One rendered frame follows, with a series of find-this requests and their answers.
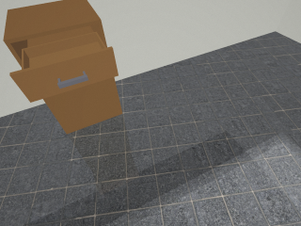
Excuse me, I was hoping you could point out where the handle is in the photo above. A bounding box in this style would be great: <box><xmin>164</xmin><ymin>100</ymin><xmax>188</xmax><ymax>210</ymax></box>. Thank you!
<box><xmin>57</xmin><ymin>71</ymin><xmax>88</xmax><ymax>89</ymax></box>

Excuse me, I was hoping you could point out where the drawer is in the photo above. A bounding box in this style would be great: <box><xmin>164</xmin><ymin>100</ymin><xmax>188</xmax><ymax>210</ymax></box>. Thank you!
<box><xmin>9</xmin><ymin>32</ymin><xmax>119</xmax><ymax>103</ymax></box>

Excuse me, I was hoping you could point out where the cabinet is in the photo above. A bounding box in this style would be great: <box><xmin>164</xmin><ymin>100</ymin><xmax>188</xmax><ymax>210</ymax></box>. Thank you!
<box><xmin>3</xmin><ymin>0</ymin><xmax>123</xmax><ymax>134</ymax></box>

